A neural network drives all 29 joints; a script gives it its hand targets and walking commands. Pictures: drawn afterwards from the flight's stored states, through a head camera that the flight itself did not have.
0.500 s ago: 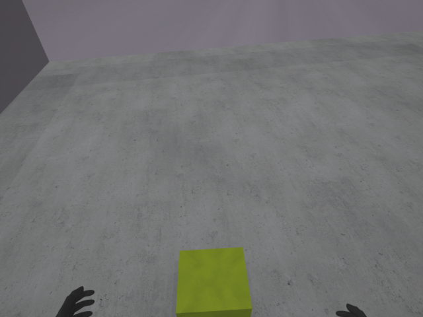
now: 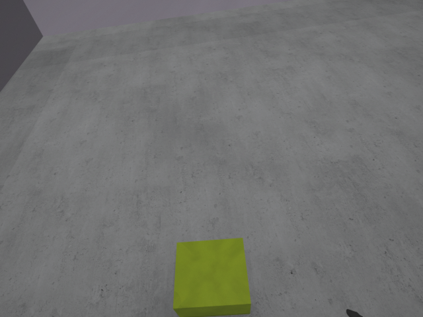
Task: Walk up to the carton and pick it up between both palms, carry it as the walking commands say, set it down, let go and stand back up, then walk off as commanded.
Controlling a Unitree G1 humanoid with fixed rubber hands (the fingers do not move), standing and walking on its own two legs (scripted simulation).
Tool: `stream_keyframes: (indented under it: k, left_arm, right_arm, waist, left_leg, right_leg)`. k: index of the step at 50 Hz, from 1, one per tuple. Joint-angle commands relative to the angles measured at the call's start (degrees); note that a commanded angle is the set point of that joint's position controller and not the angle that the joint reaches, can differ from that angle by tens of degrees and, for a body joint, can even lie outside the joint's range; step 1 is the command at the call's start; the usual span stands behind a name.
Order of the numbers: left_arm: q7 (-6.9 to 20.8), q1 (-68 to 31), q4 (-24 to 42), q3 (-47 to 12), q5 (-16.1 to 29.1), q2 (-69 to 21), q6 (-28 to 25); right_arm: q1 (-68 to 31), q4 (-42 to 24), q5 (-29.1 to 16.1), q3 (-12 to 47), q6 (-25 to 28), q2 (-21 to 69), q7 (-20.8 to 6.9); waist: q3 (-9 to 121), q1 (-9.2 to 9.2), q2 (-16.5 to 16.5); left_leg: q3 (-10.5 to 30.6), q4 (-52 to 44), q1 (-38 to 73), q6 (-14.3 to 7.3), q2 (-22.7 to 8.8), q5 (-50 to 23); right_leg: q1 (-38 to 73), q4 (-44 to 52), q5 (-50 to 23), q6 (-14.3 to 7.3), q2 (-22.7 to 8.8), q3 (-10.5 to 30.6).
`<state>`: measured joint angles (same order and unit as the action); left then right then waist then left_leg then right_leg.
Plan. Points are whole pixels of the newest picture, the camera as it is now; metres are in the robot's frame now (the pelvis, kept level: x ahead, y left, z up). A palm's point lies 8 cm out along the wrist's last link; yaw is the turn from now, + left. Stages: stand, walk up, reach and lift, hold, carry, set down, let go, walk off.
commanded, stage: walk off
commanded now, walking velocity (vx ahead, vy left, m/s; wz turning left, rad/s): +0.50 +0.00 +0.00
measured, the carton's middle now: (212, 277) +0.43 +0.07 -0.68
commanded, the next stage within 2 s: none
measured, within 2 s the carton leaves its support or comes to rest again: neither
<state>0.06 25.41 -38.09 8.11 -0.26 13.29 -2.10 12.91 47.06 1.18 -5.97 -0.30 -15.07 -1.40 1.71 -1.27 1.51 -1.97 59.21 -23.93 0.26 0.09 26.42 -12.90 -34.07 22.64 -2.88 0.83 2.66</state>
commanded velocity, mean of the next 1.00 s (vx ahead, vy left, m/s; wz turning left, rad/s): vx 0.50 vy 0.00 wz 0.00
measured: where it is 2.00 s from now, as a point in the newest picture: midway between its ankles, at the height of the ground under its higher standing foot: (243, 218)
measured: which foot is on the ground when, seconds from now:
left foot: up 0.00-0.18, down 0.20-0.60, up 0.62-0.74, down 0.76-1.00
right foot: down 0.00-0.24, up 0.26-0.58, down 0.60-1.00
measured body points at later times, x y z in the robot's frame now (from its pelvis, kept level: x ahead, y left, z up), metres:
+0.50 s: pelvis +0.19 +0.00 +0.00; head +0.16 -0.02 +0.45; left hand +0.32 +0.26 -0.09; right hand +0.24 -0.28 -0.14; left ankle +0.18 +0.14 -0.73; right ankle +0.19 -0.13 -0.68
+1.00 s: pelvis +0.37 -0.06 +0.01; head +0.43 -0.07 +0.45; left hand +0.38 +0.21 -0.11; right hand +0.54 -0.31 -0.12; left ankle +0.38 +0.07 -0.69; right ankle +0.30 -0.14 -0.73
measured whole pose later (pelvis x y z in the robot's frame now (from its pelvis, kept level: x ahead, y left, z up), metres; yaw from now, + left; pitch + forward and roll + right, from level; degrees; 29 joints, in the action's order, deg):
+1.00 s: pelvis +0.37 -0.06 +0.01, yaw -3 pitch +6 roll +1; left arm -0.5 25.8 -42.7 8.1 -0.3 10.4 -4.2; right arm 6.6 43.3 1.2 -5.9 1.6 -14.3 -1.8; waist -0.7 -4.6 0.9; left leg -2.5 51.7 -31.0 1.8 -1.7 21.5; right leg -13.0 -27.1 19.7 -2.9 1.5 0.7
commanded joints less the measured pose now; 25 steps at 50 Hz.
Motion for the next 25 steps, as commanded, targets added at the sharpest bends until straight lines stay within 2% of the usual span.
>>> stream_keyframes:
  k: [1,2,4,5,6,7,8,9,10,11,12,13,14,15,16,17,18,20,21,22,24,25]
  left_arm:
    - [-0.9,12.2,-4.9,-1.7,-2.6,6.2,-3.0]
    - [-1.1,12.4,-5.3,-2.1,-2.6,5.2,-3.0]
    - [-1.7,11.1,-5.7,-2.3,-2.8,4.7,-2.5]
    - [-1.9,9.3,-5.7,-2.3,-2.8,4.9,-2.1]
    - [-1.9,5.4,-5.0,-2.1,-2.6,6.5,-1.8]
    - [-1.5,4.7,-4.9,-1.7,-1.9,7.9,-2.0]
    - [-1.3,3.2,-4.5,-1.4,-1.2,9.2,-2.3]
    - [-1.0,1.6,-3.7,-1.2,-0.6,9.5,-2.8]
    - [-0.8,0.9,-2.2,-2.0,0.1,6.5,-3.5]
    - [-0.6,1.5,-0.3,-3.5,0.3,1.9,-3.6]
    - [-0.9,0.1,0.0,-2.7,-0.2,3.8,-3.2]
    - [-1.0,-6.4,0.9,-2.4,-1.5,5.3,-2.6]
    - [-0.7,-8.2,1.6,-2.2,-2.0,4.8,-2.3]
    - [-0.1,-6.5,1.1,-1.5,-2.1,4.7,-1.7]
    - [0.3,-6.9,0.5,-1.5,-2.2,4.3,-1.1]
    - [0.5,-7.6,0.5,-1.9,-2.1,3.4,-0.4]
    - [0.7,-7.7,0.5,-2.1,-1.9,3.1,0.0]
    - [1.1,-8.0,-0.1,-2.3,-1.5,2.9,0.1]
    - [1.4,-8.8,-0.3,-2.4,-1.1,2.9,0.2]
    - [1.7,-8.7,-0.7,-2.4,-1.3,2.9,0.1]
    - [2.0,-7.9,-1.3,-2.5,-1.4,2.2,-0.4]
    - [1.8,-6.4,-2.4,-2.1,-1.6,2.5,-0.5]
  right_arm:
    - [-13.9,-8.5,1.9,0.7,2.3,-1.0,-1.1]
    - [-15.3,-8.8,1.4,1.2,2.3,0.4,-1.4]
    - [-19.3,-10.3,0.6,2.3,2.6,2.5,-2.0]
    - [-19.3,-10.3,0.2,2.3,2.6,2.5,-2.2]
    - [-15.7,-9.4,0.0,2.4,2.6,2.7,-1.8]
    - [-11.5,-8.1,-0.2,2.1,2.6,1.8,-1.3]
    - [-3.9,-6.2,-0.1,1.9,2.8,1.4,-0.5]
    - [3.1,-4.1,0.3,0.9,2.9,-1.1,0.5]
    - [11.2,-2.8,1.3,-0.5,3.2,-5.1,1.5]
    - [17.5,-1.5,2.8,-1.9,3.4,-9.8,1.9]
    - [17.4,-1.4,2.7,-2.4,3.3,-11.3,2.1]
    - [13.9,-1.1,1.8,-1.9,3.4,-9.4,2.0]
    - [8.8,-1.9,1.4,-1.2,3.7,-6.8,1.4]
    - [3.7,-2.3,1.1,-0.6,3.7,-4.6,1.1]
    - [1.8,-2.2,0.4,0.1,3.5,-3.6,1.1]
    - [1.5,-2.0,0.1,0.4,3.6,-4.3,1.5]
    - [1.9,-1.6,0.2,0.3,3.7,-5.3,1.7]
    - [1.6,-0.9,0.7,0.1,4.0,-6.1,1.9]
    - [1.2,-0.5,0.9,0.3,4.2,-6.4,1.9]
    - [1.9,-0.2,1.0,0.1,4.4,-6.3,1.8]
    - [0.0,-0.4,1.4,-0.6,4.1,-7.3,1.6]
    - [-0.9,-0.5,1.6,-0.8,4.1,-7.3,1.1]
  waist:
    - [1.2,-4.9,-12.6]
    - [1.4,-5.35,-12.7]
    - [-0.6,-6.12,-13.3]
    - [-1.6,-5.38,-14.0]
    - [-0.7,-2.81,-14.2]
    - [0.6,-0.76,-14.2]
    - [3.6,3.03,-13.9]
    - [7.6,6.35,-12.5]
    - [14.4,10.02,-6.9]
    - [19.0,12.19,10.7]
    - [16.2,11.9,8.3]
    - [6.8,10.77,3.2]
    - [-0.5,8.22,2.2]
    - [-4.6,4.35,2.8]
    - [-8.8,2.92,5.2]
    - [-11.1,2.26,4.5]
    - [-12.8,1.92,5.1]
    - [-16.1,0.65,6.4]
    - [-17.7,0.16,7.6]
    - [-16.9,0.05,6.7]
    - [-13.9,-0.5,9.5]
    - [-11.5,-1.26,8.2]
  left_leg:
    - [0.5,1.3,-24.6,1.1,-2.9,-0.7]
    - [0.2,-2.4,-23.3,1.3,-2.9,-1.6]
    - [-2.2,-12.7,-19.6,1.7,-1.5,-1.7]
    - [-3.7,-18.1,-15.4,1.8,0.4,-2.4]
    - [-5.3,-22.7,-6.7,1.5,2.2,-4.5]
    - [-6.6,-24.3,2.4,0.9,3.7,-8.1]
    - [-6.5,-28.2,12.8,0.5,4.0,-14.6]
    - [-4.9,-31.2,24.6,0.1,2.1,-21.4]
    - [5.1,-31.6,37.4,-3.5,-7.3,-20.8]
    - [21.8,-33.5,48.7,-10.0,-24.4,-21.8]
    - [29.6,-36.6,43.8,-13.6,-26.8,-21.2]
    - [26.3,-38.1,33.9,-14.1,-24.0,-16.8]
    - [24.2,-41.4,24.5,-13.0,-22.2,-11.7]
    - [20.3,-44.3,16.0,-10.5,-19.8,-2.1]
    - [18.5,-46.8,9.8,-9.1,-18.3,2.6]
    - [17.6,-48.3,6.9,-8.3,-17.3,5.9]
    - [17.4,-48.7,6.0,-8.3,-17.2,6.7]
    - [14.5,-50.2,2.2,-9.2,-17.9,6.3]
    - [13.2,-50.8,2.2,-8.9,-18.0,7.1]
    - [11.1,-50.7,1.9,-8.4,-17.4,4.8]
    - [6.0,-48.2,2.8,-7.1,-14.1,1.5]
    - [5.3,-45.7,3.9,-6.7,-13.2,0.2]
  right_leg:
    - [27.0,11.8,-48.1,-4.0,-14.2,19.7]
    - [26.4,11.7,-49.9,-4.2,-14.2,18.3]
    - [22.9,13.0,-50.3,-4.5,-12.3,15.1]
    - [19.5,12.6,-53.5,-3.8,-11.3,13.5]
    - [14.4,10.7,-61.4,-2.5,-10.8,10.7]
    - [9.9,8.1,-67.8,-1.5,-11.3,10.0]
    - [5.5,3.1,-68.5,-0.8,-11.1,9.1]
    - [0.2,-4.9,-64.2,0.5,-9.8,7.5]
    - [-8.6,-17.7,-49.3,2.7,-6.9,4.9]
    - [-23.3,-34.6,5.1,4.0,-0.5,1.6]
    - [-28.2,-42.3,9.4,2.4,2.3,2.7]
    - [-30.3,-45.9,5.5,1.4,-1.7,3.7]
    - [-31.1,-46.7,2.6,1.3,-2.5,2.9]
    - [-28.0,-42.7,-0.7,1.6,-4.0,3.5]
    - [-25.3,-39.6,-1.5,2.6,-4.3,2.7]
    - [-23.5,-37.1,-1.0,3.6,-4.7,2.3]
    - [-22.7,-34.5,-0.9,4.4,-4.7,1.8]
    - [-21.2,-28.2,-1.7,4.8,-5.1,1.3]
    - [-21.3,-23.7,-1.6,4.8,-5.6,1.6]
    - [-18.4,-18.0,-2.9,4.6,-6.4,0.4]
    - [-10.9,-8.5,-3.0,4.4,-6.6,-4.0]
    - [-6.7,-5.4,-4.8,4.2,-5.3,-6.7]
